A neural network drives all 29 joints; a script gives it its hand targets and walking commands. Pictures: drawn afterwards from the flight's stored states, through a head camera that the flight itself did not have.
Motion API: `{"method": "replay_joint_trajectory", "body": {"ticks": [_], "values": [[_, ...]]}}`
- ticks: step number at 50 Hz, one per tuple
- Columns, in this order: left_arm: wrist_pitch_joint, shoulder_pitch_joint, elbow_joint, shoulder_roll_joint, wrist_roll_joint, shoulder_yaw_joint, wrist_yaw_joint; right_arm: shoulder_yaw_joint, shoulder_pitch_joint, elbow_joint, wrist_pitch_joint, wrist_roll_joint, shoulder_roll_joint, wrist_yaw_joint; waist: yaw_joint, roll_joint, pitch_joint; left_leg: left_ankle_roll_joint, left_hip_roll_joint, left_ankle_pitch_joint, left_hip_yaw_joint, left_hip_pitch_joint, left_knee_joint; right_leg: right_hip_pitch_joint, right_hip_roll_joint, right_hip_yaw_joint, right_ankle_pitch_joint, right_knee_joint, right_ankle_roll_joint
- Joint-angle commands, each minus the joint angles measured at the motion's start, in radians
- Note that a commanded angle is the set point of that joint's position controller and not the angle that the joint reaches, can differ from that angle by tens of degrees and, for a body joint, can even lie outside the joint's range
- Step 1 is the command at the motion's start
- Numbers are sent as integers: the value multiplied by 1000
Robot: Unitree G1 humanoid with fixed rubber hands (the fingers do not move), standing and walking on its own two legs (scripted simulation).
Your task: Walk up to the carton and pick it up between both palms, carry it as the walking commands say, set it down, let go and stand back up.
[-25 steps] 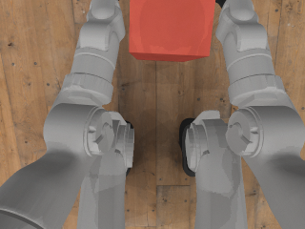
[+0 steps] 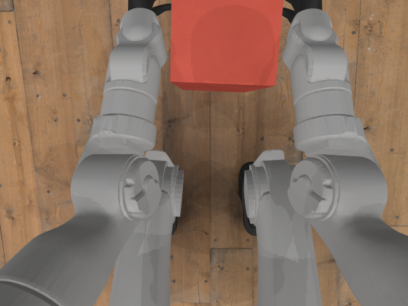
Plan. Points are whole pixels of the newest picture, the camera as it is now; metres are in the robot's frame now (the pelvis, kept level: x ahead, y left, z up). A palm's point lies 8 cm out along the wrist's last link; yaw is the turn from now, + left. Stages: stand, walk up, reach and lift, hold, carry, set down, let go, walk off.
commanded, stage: reach and lift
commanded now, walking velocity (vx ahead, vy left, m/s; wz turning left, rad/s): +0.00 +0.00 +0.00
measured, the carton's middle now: (220, 16) +0.56 -0.02 -0.20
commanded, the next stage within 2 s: none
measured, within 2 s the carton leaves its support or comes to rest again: neither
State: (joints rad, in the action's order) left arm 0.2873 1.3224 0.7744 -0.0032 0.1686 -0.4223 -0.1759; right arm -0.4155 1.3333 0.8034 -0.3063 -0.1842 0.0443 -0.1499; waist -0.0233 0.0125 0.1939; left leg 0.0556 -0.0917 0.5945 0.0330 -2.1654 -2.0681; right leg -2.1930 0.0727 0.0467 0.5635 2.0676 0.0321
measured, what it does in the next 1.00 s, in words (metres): rises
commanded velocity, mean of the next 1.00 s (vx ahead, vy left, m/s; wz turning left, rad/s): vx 0.00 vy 0.00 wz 0.00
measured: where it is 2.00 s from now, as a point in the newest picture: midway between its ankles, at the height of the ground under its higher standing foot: (210, 211)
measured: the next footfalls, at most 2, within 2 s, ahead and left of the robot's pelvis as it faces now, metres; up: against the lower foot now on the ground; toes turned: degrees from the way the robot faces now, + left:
none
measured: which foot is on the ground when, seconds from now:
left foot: down 0.00-1.00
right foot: down 0.00-1.00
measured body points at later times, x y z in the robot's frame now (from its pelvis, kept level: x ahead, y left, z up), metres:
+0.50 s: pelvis +0.00 +0.00 +0.05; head +0.31 -0.01 +0.37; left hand +0.53 +0.10 -0.06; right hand +0.52 -0.14 -0.07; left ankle +0.10 +0.13 -0.38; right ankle +0.11 -0.12 -0.38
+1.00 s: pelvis +0.00 +0.00 +0.09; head +0.27 -0.01 +0.45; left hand +0.51 +0.10 +0.02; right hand +0.50 -0.14 +0.01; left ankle +0.10 +0.13 -0.38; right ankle +0.11 -0.12 -0.38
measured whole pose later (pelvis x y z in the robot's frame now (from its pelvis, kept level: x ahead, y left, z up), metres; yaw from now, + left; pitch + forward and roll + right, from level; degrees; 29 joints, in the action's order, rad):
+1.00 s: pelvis +0.00 +0.00 +0.09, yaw -1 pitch +37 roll +1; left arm 0.34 1.11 0.70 0.10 0.25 -0.48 -0.14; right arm -0.49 1.11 0.71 -0.36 -0.27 -0.07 -0.12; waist -0.01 0.01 0.01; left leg 0.04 -0.09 0.54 0.04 -1.87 -1.77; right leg -1.89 0.07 0.06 0.52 1.77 0.04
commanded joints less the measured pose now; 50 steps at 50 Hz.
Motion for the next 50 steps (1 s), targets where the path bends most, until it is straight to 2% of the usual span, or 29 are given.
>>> {"method": "replay_joint_trajectory", "body": {"ticks": [1,5,13,36,50], "values": [[-31,693,-56,1008,-139,496,241,481,686,-59,33,144,-1049,259,-3,-26,-1358,-29,-117,-375,-117,620,154,749,105,-108,-408,-168,-7],[-23,682,-89,1017,-146,522,230,493,668,-82,24,148,-1052,250,-7,-19,-1401,-24,-120,-395,-115,673,176,773,108,-113,-416,-187,-4],[-11,607,-68,1055,-116,504,230,466,591,-56,13,112,-1076,254,-7,-7,-1336,-19,-126,-380,-108,691,234,744,115,-110,-378,-244,-4],[19,543,-26,1121,-68,455,244,438,534,-45,-16,64,-1157,245,9,-30,-1320,-21,-133,-295,-99,758,387,849,126,-95,-289,-398,4],[26,471,-9,1170,-52,449,245,442,469,-51,-20,50,-1207,234,13,-28,-1297,-22,-132,-303,-83,837,474,928,129,-85,-287,-484,7]]}}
